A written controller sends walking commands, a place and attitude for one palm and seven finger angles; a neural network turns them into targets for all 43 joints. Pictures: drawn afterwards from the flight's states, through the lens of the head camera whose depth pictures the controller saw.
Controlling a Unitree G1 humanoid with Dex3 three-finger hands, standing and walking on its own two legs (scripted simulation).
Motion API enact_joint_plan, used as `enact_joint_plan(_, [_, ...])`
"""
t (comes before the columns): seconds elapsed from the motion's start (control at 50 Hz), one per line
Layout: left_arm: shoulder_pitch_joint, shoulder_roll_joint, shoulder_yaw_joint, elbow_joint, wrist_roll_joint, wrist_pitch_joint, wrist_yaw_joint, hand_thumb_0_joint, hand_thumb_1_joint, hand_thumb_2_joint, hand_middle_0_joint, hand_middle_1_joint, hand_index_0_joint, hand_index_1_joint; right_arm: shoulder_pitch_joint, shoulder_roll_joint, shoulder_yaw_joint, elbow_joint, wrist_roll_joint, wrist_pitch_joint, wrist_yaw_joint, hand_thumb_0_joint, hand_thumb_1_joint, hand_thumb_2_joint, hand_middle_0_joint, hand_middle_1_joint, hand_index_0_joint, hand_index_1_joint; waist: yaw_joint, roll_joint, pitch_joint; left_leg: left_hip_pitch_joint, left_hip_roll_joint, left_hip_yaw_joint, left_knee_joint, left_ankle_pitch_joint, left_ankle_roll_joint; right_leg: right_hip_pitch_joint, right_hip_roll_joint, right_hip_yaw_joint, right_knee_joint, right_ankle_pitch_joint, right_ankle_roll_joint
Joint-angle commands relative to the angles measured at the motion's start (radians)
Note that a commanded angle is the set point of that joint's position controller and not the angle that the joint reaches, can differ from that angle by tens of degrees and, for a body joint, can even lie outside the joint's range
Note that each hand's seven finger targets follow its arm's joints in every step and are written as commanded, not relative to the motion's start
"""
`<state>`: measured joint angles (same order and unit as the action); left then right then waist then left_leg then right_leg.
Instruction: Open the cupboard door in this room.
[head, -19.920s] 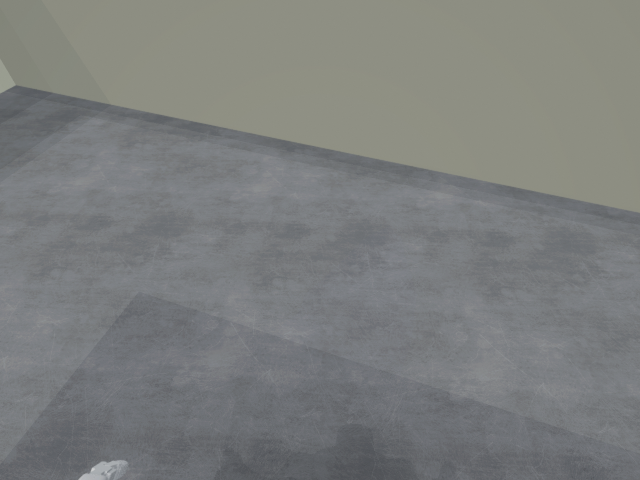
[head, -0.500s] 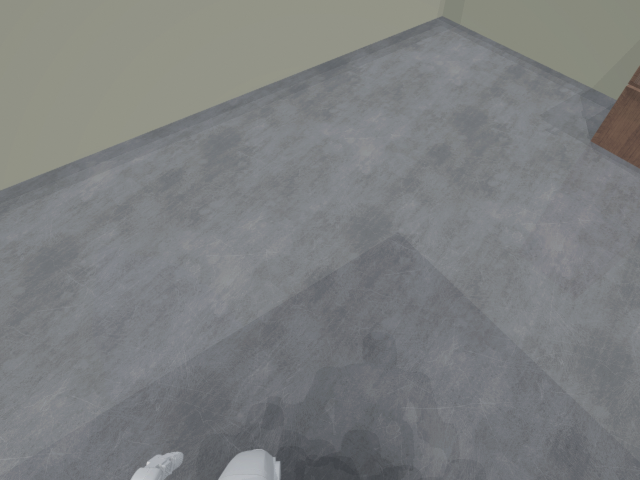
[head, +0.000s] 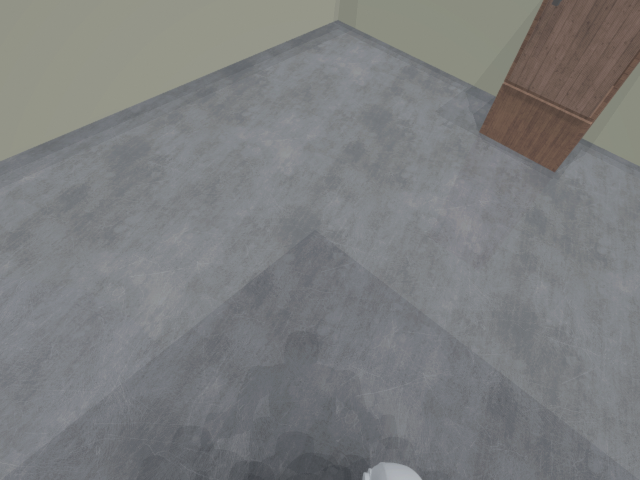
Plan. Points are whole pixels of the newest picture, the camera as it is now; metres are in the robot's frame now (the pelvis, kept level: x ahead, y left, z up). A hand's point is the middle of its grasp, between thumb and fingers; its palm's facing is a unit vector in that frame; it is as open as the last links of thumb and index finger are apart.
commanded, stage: turn or walk to find it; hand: left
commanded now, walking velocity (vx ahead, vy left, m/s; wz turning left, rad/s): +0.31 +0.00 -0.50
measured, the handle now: out of the picture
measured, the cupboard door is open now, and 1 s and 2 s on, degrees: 0 0 0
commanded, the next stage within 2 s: stand and wait in 1.78 s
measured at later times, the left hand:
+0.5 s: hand (248, 469) +0.15 +0.11 -0.17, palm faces -0.21 -0.96 -0.20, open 7.4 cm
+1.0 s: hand (311, 273) +0.48 +0.05 -0.16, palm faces -0.38 -0.90 -0.21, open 7.4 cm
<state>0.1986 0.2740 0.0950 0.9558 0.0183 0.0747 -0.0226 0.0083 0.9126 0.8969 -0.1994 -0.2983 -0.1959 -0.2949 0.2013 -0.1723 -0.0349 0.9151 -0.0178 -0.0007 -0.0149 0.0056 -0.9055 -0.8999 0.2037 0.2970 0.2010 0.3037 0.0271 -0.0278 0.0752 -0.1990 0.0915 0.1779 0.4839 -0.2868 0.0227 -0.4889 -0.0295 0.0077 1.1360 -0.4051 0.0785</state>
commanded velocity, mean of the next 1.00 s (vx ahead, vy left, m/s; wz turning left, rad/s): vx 0.36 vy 0.00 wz -0.30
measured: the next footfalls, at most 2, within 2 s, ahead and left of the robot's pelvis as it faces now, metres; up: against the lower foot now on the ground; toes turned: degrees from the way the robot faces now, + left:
right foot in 0.22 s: +0.04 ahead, -0.17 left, +0.00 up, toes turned -15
left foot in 0.66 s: +0.35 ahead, +0.02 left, +0.00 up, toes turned -8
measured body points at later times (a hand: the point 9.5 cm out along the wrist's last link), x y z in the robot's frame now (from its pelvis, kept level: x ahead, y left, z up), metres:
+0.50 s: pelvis +0.10 -0.07 +0.00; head +0.11 -0.08 +0.45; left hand +0.17 +0.16 -0.15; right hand +0.10 -0.34 -0.15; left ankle +0.22 +0.06 -0.68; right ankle +0.00 -0.15 -0.74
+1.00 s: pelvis +0.31 -0.09 +0.00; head +0.32 -0.10 +0.45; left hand +0.50 +0.10 -0.14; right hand +0.17 -0.28 -0.16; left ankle +0.31 +0.03 -0.74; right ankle +0.33 -0.25 -0.68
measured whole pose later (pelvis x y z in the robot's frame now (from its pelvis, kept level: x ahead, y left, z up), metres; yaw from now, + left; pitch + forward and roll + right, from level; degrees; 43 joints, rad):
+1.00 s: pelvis +0.31 -0.09 +0.00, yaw -24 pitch -1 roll +1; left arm 0.13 0.20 0.07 0.99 0.03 0.00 -0.03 0.01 0.92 0.90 -0.20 -0.30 -0.19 -0.29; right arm 0.39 -0.16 -0.06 1.10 -0.02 -0.07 0.00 0.00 -0.93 -0.90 0.20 0.30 0.20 0.30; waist -0.02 -0.01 0.03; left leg -0.09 0.07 0.26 0.38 -0.27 0.00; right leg -0.60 -0.12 -0.06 0.97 -0.19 0.02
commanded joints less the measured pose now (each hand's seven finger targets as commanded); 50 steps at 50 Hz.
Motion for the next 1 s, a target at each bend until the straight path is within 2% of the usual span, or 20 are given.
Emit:
enact_joint_plan(0.0, [-0.117,0.017,-0.004,-0.111,0.004,-0.027,-0.020,0.000,0.900,0.900,-0.200,-0.300,-0.200,-0.300,0.115,-0.211,-0.064,-0.019,-0.009,-0.022,-0.012,0.000,-0.900,-0.900,0.200,0.300,0.200,0.300,-0.082,0.194,-0.075,0.183,0.284,-0.180,-0.203,0.162,0.118,-0.112,-0.053,-0.043,-0.130,-0.015,0.000])
enact_joint_plan(0.1, [-0.178,-0.006,-0.018,-0.125,0.008,-0.050,-0.034,0.000,0.900,0.900,-0.200,-0.300,-0.200,-0.300,0.144,-0.235,-0.072,0.024,-0.018,-0.026,0.000,0.000,-0.900,-0.900,0.200,0.300,0.200,0.300,-0.101,0.216,-0.055,0.124,0.301,-0.132,-0.197,-0.008,0.087,0.032,-0.029,-0.126,-0.395,-0.075,-0.039])
enact_joint_plan(0.16, [-0.033,0.009,-0.012,-0.069,0.008,-0.067,-0.026,0.000,0.900,0.900,-0.200,-0.300,-0.200,-0.300,0.108,-0.223,-0.065,0.031,-0.015,-0.026,0.006,0.000,-0.900,-0.900,0.200,0.300,0.200,0.300,-0.017,0.156,-0.092,-0.007,0.254,-0.039,-0.015,-0.033,0.021,0.314,0.026,-0.185,-0.641,0.074,-0.075])
enact_joint_plan(0.18, [0.097,0.067,0.002,-0.028,0.010,-0.079,-0.016,0.000,0.900,0.900,-0.200,-0.300,-0.200,-0.300,0.088,-0.195,-0.056,0.019,-0.006,-0.028,0.012,0.000,-0.900,-0.900,0.200,0.300,0.200,0.300,0.050,0.026,-0.134,-0.166,0.201,0.043,0.173,-0.039,-0.028,0.546,-0.031,-0.105,-0.728,0.078,-0.114])
enact_joint_plan(0.2, [0.235,0.201,0.027,0.015,0.013,-0.093,0.000,0.000,0.900,0.900,-0.200,-0.300,-0.200,-0.300,0.015,-0.115,-0.029,-0.040,0.005,-0.029,0.021,0.000,-0.900,-0.900,0.200,0.300,0.200,0.300,0.125,-0.313,-0.141,-0.497,0.067,0.095,0.482,-0.359,-0.080,0.733,-0.297,0.299,-0.843,-0.018,-0.224])
enact_joint_plan(0.22, [0.302,0.233,0.025,0.033,-0.013,-0.084,0.011,0.000,0.900,0.900,-0.200,-0.300,-0.200,-0.300,-0.096,-0.137,-0.027,-0.098,-0.007,-0.021,0.018,0.000,-0.900,-0.900,0.200,0.300,0.200,0.300,0.149,-0.252,-0.095,-0.637,0.025,-0.056,0.641,-0.378,-0.079,0.702,-0.393,0.475,-0.891,0.124,-0.288])
enact_joint_plan(0.24, [0.274,0.234,0.035,0.031,-0.012,-0.091,0.022,0.000,0.900,0.900,-0.200,-0.300,-0.200,-0.300,-0.113,-0.145,-0.031,-0.097,-0.003,-0.019,0.017,0.000,-0.900,-0.900,0.200,0.300,0.200,0.300,0.127,-0.254,-0.083,-0.653,0.046,-0.125,0.736,-0.290,-0.074,0.639,-0.396,0.520,-0.913,0.086,-0.308])
enact_joint_plan(0.28, [0.142,0.143,0.009,0.001,-0.006,-0.104,0.024,0.000,0.900,0.900,-0.200,-0.300,-0.200,-0.300,-0.094,-0.162,-0.042,-0.061,-0.013,-0.026,0.025,0.000,-0.900,-0.900,0.200,0.300,0.200,0.300,0.055,-0.102,0.021,-0.616,0.092,-0.158,0.715,-0.130,-0.078,0.497,-0.326,0.364,-0.920,-0.011,-0.285])
enact_joint_plan(0.3, [0.087,0.113,-0.002,-0.014,-0.003,-0.110,0.022,0.000,0.900,0.900,-0.200,-0.300,-0.200,-0.300,-0.047,-0.155,-0.043,-0.033,-0.018,-0.023,0.029,0.000,-0.900,-0.900,0.200,0.300,0.200,0.300,0.014,-0.080,0.029,-0.549,0.092,-0.140,0.671,-0.070,-0.090,0.433,-0.274,0.262,-0.920,0.055,-0.254])
enact_joint_plan(0.34, [0.074,0.092,-0.014,-0.013,0.000,-0.126,0.019,0.000,0.900,0.900,-0.200,-0.300,-0.200,-0.300,-0.008,-0.139,-0.041,-0.014,-0.017,-0.016,0.033,0.000,-0.900,-0.900,0.200,0.300,0.200,0.300,-0.016,-0.097,0.039,-0.471,0.076,-0.112,0.603,-0.019,-0.106,0.358,-0.224,0.174,-0.925,0.216,-0.237])
enact_joint_plan(0.54, [0.114,0.103,-0.012,0.063,0.004,-0.145,0.029,0.000,0.900,0.900,-0.200,-0.300,-0.200,-0.300,-0.117,-0.113,-0.032,-0.070,-0.003,-0.043,0.051,0.000,-0.900,-0.900,0.200,0.300,0.200,0.300,-0.015,-0.101,0.047,-0.324,0.032,-0.087,0.241,0.095,-0.079,0.373,-0.201,0.136,-0.896,0.343,-0.230])
enact_joint_plan(0.58, [0.104,0.108,-0.007,0.071,0.003,-0.142,0.030,0.000,0.900,0.900,-0.200,-0.300,-0.200,-0.300,-0.051,-0.127,-0.038,-0.051,-0.005,-0.055,0.043,0.000,-0.900,-0.900,0.200,0.300,0.200,0.300,-0.052,-0.062,0.015,-0.164,-0.002,-0.062,0.146,0.088,-0.067,0.347,-0.191,0.131,-0.803,0.415,-0.217])
enact_joint_plan(0.6, [0.096,0.102,-0.007,0.073,-0.001,-0.141,0.030,0.000,0.900,0.900,-0.200,-0.300,-0.200,-0.300,0.066,-0.151,-0.045,-0.011,-0.012,-0.064,0.032,0.000,-0.900,-0.900,0.200,0.300,0.200,0.300,-0.103,-0.012,-0.048,0.013,-0.029,-0.056,0.069,0.121,-0.060,0.315,-0.139,0.096,-0.637,0.511,-0.192])
enact_joint_plan(0.62, [0.110,0.069,-0.009,0.070,-0.008,-0.141,0.026,0.000,0.900,0.900,-0.200,-0.300,-0.200,-0.300,0.242,-0.223,-0.062,0.042,-0.020,-0.072,0.018,0.000,-0.900,-0.900,0.200,0.300,0.200,0.300,-0.163,0.112,-0.181,0.249,0.051,-0.142,0.016,0.111,-0.036,0.238,-0.071,0.049,-0.396,0.453,-0.154])
enact_joint_plan(0.64, [0.186,0.003,-0.016,0.062,-0.019,-0.134,0.013,0.000,0.900,0.900,-0.200,-0.300,-0.200,-0.300,0.369,-0.340,-0.085,0.077,-0.033,-0.077,0.010,0.000,-0.900,-0.900,0.200,0.300,0.200,0.300,-0.173,0.388,-0.312,0.471,0.334,-0.515,-0.067,0.093,0.048,0.009,0.072,-0.061,-0.062,-0.023,-0.107])
enact_joint_plan(0.66, [0.167,0.001,-0.027,0.041,-0.016,-0.138,0.014,0.000,0.900,0.900,-0.200,-0.300,-0.200,-0.300,0.364,-0.350,-0.081,0.079,-0.022,-0.060,0.006,0.000,-0.900,-0.900,0.200,0.300,0.200,0.300,-0.158,0.404,-0.331,0.450,0.423,-0.654,-0.175,-0.032,0.108,-0.091,0.058,0.018,0.133,-0.182,-0.115])
enact_joint_plan(0.72, [0.003,-0.010,-0.027,0.035,0.002,-0.134,-0.004,0.000,0.900,0.900,-0.200,-0.300,-0.200,-0.300,0.183,-0.177,-0.043,0.057,-0.018,-0.074,0.004,0.000,-0.900,-0.900,0.200,0.300,0.200,0.300,-0.106,0.163,-0.052,0.107,0.345,-0.455,-0.252,-0.032,0.101,-0.157,-0.072,0.024,0.196,0.029,-0.111])
enact_joint_plan(0.8, [0.079,-0.061,-0.028,0.061,0.012,-0.090,-0.007,0.000,0.900,0.900,-0.200,-0.300,-0.200,-0.300,0.139,-0.116,-0.032,0.080,-0.010,-0.092,0.002,0.000,-0.900,-0.900,0.200,0.300,0.200,0.300,-0.025,0.134,-0.037,-0.026,0.262,-0.189,-0.292,0.075,0.074,-0.083,-0.095,-0.003,0.107,0.140,-0.085])
enact_joint_plan(0.88, [0.014,-0.072,-0.024,0.018,0.012,-0.077,-0.011,0.000,0.900,0.900,-0.200,-0.300,-0.200,-0.300,0.169,-0.107,-0.040,0.108,-0.007,-0.096,0.003,0.000,-0.900,-0.900,0.200,0.300,0.200,0.300,-0.017,0.120,0.007,0.002,0.248,-0.123,-0.332,0.094,0.097,-0.158,-0.116,-0.011,-0.024,0.233,-0.062])
enact_joint_plan(0.98, [-0.136,-0.078,-0.034,-0.033,0.010,-0.088,-0.014,0.000,0.900,0.900,-0.200,-0.300,-0.200,-0.300,0.235,-0.120,-0.050,0.147,-0.011,-0.087,0.008,0.000,-0.900,-0.900,0.200,0.300,0.200,0.300,-0.057,0.117,0.042,0.059,0.247,-0.054,-0.310,0.161,0.096,-0.091,-0.110,-0.088,-0.352,0.228,-0.057])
